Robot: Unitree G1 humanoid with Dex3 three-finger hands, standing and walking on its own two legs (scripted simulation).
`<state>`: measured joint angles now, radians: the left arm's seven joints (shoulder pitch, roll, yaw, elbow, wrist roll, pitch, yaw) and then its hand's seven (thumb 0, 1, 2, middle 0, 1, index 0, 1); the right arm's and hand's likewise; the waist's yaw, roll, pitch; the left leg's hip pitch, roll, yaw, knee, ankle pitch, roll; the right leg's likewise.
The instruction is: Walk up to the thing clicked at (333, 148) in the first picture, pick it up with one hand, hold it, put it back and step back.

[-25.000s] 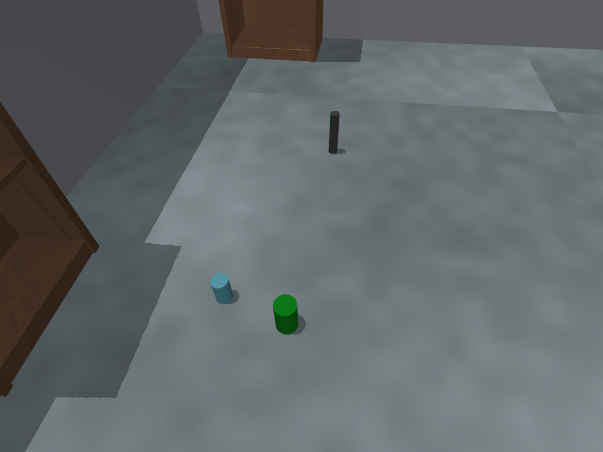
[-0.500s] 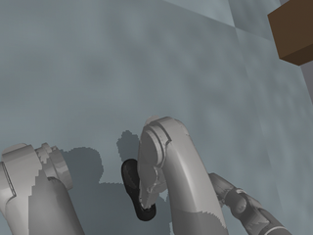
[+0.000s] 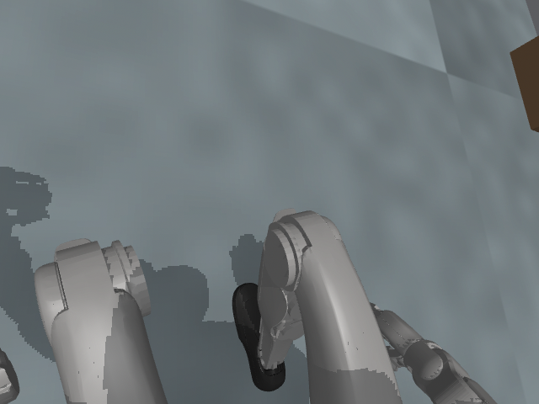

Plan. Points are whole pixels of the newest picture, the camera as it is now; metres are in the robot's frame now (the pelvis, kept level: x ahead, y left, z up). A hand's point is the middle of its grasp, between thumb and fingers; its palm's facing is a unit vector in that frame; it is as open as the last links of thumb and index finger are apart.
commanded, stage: settle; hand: left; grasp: from the side
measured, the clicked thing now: out of the picture +0.43 +0.34 -0.12
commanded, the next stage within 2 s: lift in 1.48 s
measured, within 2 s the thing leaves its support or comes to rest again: neither
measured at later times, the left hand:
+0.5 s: hand out of the picture +0.41 +0.33 +0.00, palm faces +0.31 -0.95 -0.06, open 6.0 cm
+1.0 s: hand out of the picture +0.42 +0.32 +0.04, palm faces +0.31 -0.95 -0.05, open 6.0 cm
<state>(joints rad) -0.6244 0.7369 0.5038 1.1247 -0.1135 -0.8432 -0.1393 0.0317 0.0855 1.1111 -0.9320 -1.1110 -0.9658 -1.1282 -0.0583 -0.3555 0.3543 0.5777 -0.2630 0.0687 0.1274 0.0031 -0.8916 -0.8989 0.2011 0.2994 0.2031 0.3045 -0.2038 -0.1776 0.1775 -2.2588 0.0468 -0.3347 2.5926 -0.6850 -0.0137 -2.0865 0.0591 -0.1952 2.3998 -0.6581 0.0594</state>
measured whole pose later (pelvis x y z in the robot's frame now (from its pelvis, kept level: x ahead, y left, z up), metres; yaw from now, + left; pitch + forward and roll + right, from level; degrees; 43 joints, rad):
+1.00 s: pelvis +0.01 -0.02 +0.06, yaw +8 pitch +31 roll -6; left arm -0.64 0.49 0.48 0.89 -0.13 -0.53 -0.26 0.03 0.06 1.14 -0.95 -1.11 -0.98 -1.13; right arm 0.10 -0.30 0.06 0.66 -0.07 0.04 0.05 0.01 -0.88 -0.89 0.20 0.30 0.20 0.30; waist -0.11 -0.01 -0.09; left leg -2.19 0.06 -0.15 2.31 -0.67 -0.03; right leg -2.10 0.00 -0.07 2.26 -0.70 0.02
